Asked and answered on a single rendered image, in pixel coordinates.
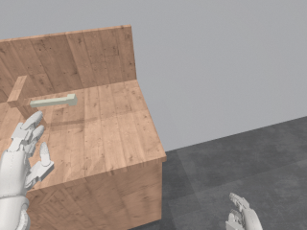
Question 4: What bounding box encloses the counter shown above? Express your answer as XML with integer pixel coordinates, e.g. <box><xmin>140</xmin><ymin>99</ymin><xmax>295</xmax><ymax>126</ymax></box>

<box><xmin>0</xmin><ymin>24</ymin><xmax>167</xmax><ymax>230</ymax></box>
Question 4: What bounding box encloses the robot left forearm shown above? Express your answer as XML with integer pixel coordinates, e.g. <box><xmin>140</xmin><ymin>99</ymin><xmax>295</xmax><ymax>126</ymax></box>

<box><xmin>0</xmin><ymin>195</ymin><xmax>31</xmax><ymax>230</ymax></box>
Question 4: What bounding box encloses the robot right hand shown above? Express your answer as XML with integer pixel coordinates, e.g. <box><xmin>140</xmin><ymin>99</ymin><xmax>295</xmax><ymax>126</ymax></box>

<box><xmin>225</xmin><ymin>193</ymin><xmax>263</xmax><ymax>230</ymax></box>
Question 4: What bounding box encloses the tap lever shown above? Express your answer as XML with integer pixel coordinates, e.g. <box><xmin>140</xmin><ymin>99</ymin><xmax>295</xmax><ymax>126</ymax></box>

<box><xmin>30</xmin><ymin>93</ymin><xmax>78</xmax><ymax>108</ymax></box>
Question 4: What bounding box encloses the robot left hand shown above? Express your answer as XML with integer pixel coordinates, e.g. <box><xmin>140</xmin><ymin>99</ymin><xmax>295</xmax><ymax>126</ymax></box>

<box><xmin>0</xmin><ymin>110</ymin><xmax>55</xmax><ymax>198</ymax></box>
